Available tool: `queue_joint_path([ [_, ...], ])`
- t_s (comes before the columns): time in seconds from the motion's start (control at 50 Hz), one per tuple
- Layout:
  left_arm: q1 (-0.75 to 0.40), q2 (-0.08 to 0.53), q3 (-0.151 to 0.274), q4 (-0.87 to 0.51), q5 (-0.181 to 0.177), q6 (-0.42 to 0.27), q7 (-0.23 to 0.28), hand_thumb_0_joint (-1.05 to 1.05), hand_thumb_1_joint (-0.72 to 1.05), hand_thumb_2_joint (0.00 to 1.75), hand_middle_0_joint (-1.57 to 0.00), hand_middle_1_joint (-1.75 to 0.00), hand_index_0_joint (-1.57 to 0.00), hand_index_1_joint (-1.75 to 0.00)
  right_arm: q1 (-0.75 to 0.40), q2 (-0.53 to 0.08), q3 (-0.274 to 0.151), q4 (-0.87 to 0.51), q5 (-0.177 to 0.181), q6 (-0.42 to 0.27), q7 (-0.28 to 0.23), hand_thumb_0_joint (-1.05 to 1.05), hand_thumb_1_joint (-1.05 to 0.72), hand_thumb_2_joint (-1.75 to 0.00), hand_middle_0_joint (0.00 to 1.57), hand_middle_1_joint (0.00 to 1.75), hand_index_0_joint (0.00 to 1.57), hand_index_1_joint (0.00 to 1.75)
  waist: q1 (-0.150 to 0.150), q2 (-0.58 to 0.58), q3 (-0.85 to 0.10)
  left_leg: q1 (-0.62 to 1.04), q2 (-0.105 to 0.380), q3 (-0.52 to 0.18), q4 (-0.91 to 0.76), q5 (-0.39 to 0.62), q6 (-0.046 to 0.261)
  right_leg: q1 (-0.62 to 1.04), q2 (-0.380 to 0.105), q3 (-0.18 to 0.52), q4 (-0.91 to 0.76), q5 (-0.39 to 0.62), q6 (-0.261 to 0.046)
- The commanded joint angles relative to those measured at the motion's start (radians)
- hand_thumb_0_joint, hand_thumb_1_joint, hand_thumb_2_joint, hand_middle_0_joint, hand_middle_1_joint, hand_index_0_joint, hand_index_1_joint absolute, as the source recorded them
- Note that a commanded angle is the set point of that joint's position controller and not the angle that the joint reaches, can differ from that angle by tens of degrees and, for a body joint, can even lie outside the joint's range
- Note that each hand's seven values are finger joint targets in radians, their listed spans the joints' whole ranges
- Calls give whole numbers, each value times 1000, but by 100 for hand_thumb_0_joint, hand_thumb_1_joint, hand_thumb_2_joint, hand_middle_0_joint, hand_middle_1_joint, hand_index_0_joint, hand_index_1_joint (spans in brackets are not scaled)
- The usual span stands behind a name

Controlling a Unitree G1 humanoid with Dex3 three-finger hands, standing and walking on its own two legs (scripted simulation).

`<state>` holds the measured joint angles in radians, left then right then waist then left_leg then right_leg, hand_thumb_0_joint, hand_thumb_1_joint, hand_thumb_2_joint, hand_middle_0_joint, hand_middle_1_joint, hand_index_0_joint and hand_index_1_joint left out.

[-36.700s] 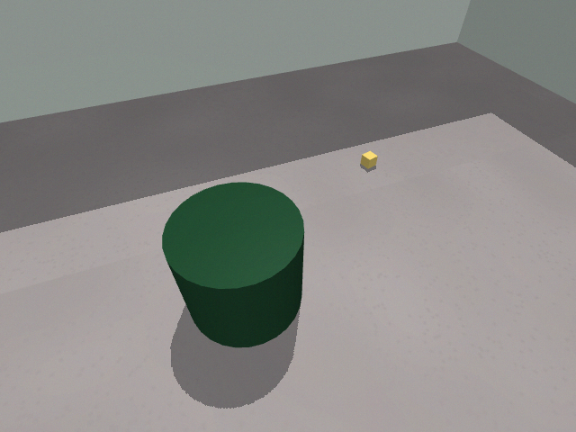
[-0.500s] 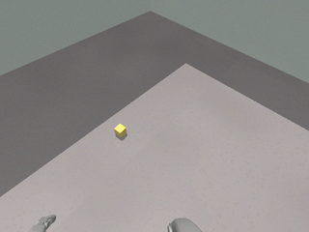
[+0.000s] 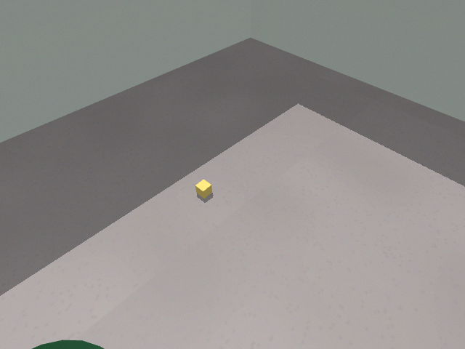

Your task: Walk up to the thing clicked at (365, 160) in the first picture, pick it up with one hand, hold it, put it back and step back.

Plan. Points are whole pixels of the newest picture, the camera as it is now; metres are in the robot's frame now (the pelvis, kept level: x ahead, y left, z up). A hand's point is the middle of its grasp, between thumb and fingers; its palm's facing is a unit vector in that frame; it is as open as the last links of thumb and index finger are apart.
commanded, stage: step back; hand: left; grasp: from above
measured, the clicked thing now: (203, 188) +1.06 +0.21 -0.72
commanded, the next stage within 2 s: stand in 0.88 s
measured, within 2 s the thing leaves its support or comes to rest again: neither
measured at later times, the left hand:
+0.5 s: hand out of the picture +0.06 +0.25 -0.14, palm faces +0.04 -0.94 -0.35, open 7.4 cm
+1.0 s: hand out of the picture +0.15 +0.26 -0.13, palm faces -0.02 -0.94 -0.35, open 7.4 cm
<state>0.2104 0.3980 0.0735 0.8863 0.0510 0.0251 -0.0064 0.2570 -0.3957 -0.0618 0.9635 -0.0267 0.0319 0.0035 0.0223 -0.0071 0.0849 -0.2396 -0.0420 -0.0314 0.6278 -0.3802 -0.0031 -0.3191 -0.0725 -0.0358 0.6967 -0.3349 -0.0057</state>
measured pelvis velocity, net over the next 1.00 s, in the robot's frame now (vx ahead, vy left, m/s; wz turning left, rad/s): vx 0.04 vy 0.01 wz -0.01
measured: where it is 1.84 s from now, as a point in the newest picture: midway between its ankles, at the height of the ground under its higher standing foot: outside the picture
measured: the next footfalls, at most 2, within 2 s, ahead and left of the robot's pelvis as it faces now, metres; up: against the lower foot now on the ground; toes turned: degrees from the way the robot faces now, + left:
none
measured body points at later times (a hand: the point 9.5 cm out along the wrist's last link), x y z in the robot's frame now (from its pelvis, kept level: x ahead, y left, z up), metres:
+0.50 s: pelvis +0.01 -0.01 +0.01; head +0.02 -0.01 +0.46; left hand +0.06 +0.30 -0.11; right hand +0.08 -0.32 -0.11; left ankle +0.04 +0.12 -0.72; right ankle +0.01 -0.13 -0.72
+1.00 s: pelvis +0.04 +0.01 +0.02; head +0.06 +0.01 +0.47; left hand +0.16 +0.31 -0.10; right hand +0.17 -0.28 -0.10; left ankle +0.05 +0.12 -0.72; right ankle +0.01 -0.13 -0.72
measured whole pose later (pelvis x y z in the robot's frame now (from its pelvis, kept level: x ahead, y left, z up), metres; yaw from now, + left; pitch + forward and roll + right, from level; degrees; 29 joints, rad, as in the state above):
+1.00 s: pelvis +0.04 +0.01 +0.02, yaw -1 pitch -2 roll +0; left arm 0.06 0.36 0.01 1.08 0.01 -0.02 0.00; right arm 0.02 -0.33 -0.02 1.08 0.00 -0.02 0.00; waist 0.01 0.00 0.07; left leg -0.15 0.00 0.01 0.41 -0.22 0.01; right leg -0.10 -0.04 -0.01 0.39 -0.26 0.03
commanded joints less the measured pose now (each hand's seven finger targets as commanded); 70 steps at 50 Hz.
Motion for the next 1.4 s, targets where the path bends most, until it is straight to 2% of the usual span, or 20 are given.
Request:
queue_joint_path([
  [0.0, -60, 171, 37, -63, -31, -19, 8, 0, 90, 90, -20, -30, -20, -30, -42, -330, -73, -77, -25, -70, -12, 0, -90, -90, 20, 30, 20, 30, -43, 193, -11, 10, 387, -603, -461, -523, 206, -257, 39, 54, 112, -241, -5],
  [0.02, -120, 236, 57, -59, -22, -23, 6, 0, 90, 90, -20, -30, -20, -30, -84, -321, -78, -86, -14, -75, -10, 0, -90, -90, 20, 30, 20, 30, -44, 105, 82, -165, 396, -593, -495, -555, 239, -158, 17, 122, 194, -212, -11],
  [0.06, -57, 185, 44, -31, -37, -30, -9, 0, 90, 90, -20, -30, -20, -30, -132, -224, -40, -84, -21, -94, -13, 0, -90, -90, 20, 30, 20, 30, 3, 69, 35, -35, 265, -363, -411, -271, 162, -147, 17, 133, 156, -87, -15],
  [0.14, -37, 176, 47, 5, -27, -41, -19, 0, 90, 90, -20, -30, -20, -30, -100, -230, -52, -67, -24, -79, -2, 0, -90, -90, 20, 30, 20, 30, -29, 177, -9, -69, 231, -238, -372, -259, 147, 10, 58, 32, -20, -125, -6],
  [0.2, 17, 163, 49, 50, -18, -54, -8, 0, 90, 90, -20, -30, -20, -30, -127, -198, -40, -76, -6, -55, 0, 0, -90, -90, 20, 30, 20, 30, 17, 116, -1, -205, 187, -160, -261, -258, 94, 231, 97, 1, -252, 7, -28],
  [0.22, 37, 180, 56, 56, -11, -59, -1, 0, 90, 90, -20, -30, -20, -30, -104, -166, -29, -76, -4, -51, -2, 0, -90, -90, 20, 30, 20, 30, 27, 53, -24, -262, 153, -121, -177, -230, 65, 317, 71, 70, -301, -13, -38],
  [0.26, 37, 295, 74, 50, -3, -69, 5, 0, 90, 90, -20, -30, -20, -30, -127, -150, -29, -82, 0, -46, -8, 0, -90, -90, 20, 30, 20, 30, 42, -157, 13, -296, 10, -45, 204, -188, 11, 124, -260, 570, -539, -564, -182],
  [0.28, -22, 290, 75, 21, -8, -76, 6, 0, 90, 90, -20, -30, -20, -30, -88, -179, -39, -66, -5, -48, -10, 0, -90, -90, 20, 30, 20, 30, 17, -86, 56, -290, 44, -102, 247, -139, 7, 78, -290, 585, -532, -542, -209],
  [0.4, -79, 234, 55, 21, -17, -88, 7, 0, 90, 90, -20, -30, -20, -30, -37, -147, -31, -16, -3, -70, 2, 0, -90, -90, 20, 30, 20, 30, -3, -136, -36, -118, 70, -11, 45, -60, -1, 96, -182, 263, -410, -36, -163],
  [0.46, -107, 216, 33, 18, -27, -72, 4, 0, 90, 90, -20, -30, -20, -30, -33, -124, -34, 6, -6, -75, 0, 0, -90, -90, 20, 30, 20, 30, -28, -118, -52, 43, 32, 55, -164, 114, 4, 38, -126, 161, -293, 135, -121],
  [0.5, -82, 158, 8, 19, -36, -67, 3, 0, 90, 90, -20, -30, -20, -30, -40, -157, -42, 7, -13, -84, -12, 0, -90, -90, 20, 30, 20, 30, -33, -30, -114, 160, 124, -73, -226, 244, 35, -7, -67, 96, -175, 279, -61],
  [0.52, -75, 135, 0, 25, -52, -61, 2, 0, 90, 90, -20, -30, -20, -30, -92, -199, -39, -7, -11, -88, -14, 0, -90, -90, 20, 30, 20, 30, -11, 73, -120, 94, 237, -237, -275, 156, 86, -14, 9, 59, -146, 80, -20],
  [0.54, -91, 157, 9, 44, -54, -57, 6, 0, 90, 90, -20, -30, -20, -30, -126, -232, -39, -7, -1, -85, -10, 0, -90, -90, 20, 30, 20, 30, -4, 96, -98, -13, 289, -269, -291, 100, 145, 87, 40, 32, -131, -57, -16],
  [0.64, -65, 184, 7, 98, -46, -75, 14, 0, 90, 90, -20, -30, -20, -30, -185, -173, -13, 12, 7, -82, -12, 0, -90, -90, 20, 30, 20, 30, 7, 108, -130, 21, 177, -88, -198, 445, 50, 217, -22, 86, -241, 294, -32],
  [0.7, -95, 183, 3, 107, -51, -73, 20, 0, 90, 90, -20, -30, -20, -30, -175, -166, -14, 33, 15, -79, -18, 0, -90, -90, 20, 30, 20, 30, -6, 78, -178, 107, 169, -54, -163, 612, 42, 222, -37, 83, -222, 426, -34],
  [0.84, -142, 173, -6, 125, -42, -64, 21, 0, 90, 90, -20, -30, -20, -30, -250, -155, -16, 46, 12, -69, -19, 0, -90, -90, 20, 30, 20, 30, -8, 31, -146, 91, 176, -55, -226, 453, 47, 221, -33, 83, -270, 350, -23],
  [0.88, -151, 143, -25, 142, -48, -63, 18, 0, 90, 90, -20, -30, -20, -30, -234, -160, -5, 62, 21, -72, -15, 0, -90, -90, 20, 30, 20, 30, -18, 21, -158, 135, 183, -70, -259, 580, 38, 247, -49, 96, -306, 429, -10],
  [1.04, -175, 160, -29, 165, -45, -65, 20, 0, 90, 90, -20, -30, -20, -30, -262, -148, 2, 86, 23, -70, -10, 0, -90, -90, 20, 30, 20, 30, -22, 8, -182, 212, 181, -45, -305, 570, 24, 278, -63, 93, -374, 447, -3],
  [1.26, -175, 163, -33, 183, -42, -68, 16, 0, 90, 90, -20, -30, -20, -30, -266, -152, 11, 117, 21, -67, -5, 0, -90, -90, 20, 30, 20, 30, -26, 18, -138, 180, 173, -39, -351, 390, 10, 246, -65, 110, -435, 314, -6],
  [1.38, -166, 169, -35, 186, -42, -64, 14, 0, 90, 90, -20, -30, -20, -30, -226, -156, 13, 135, 17, -62, 1, 0, -90, -90, 20, 30, 20, 30, -33, 7, -74, 124, 162, -48, -378, 216, 7, 181, -59, 127, -476, 115, -8],
])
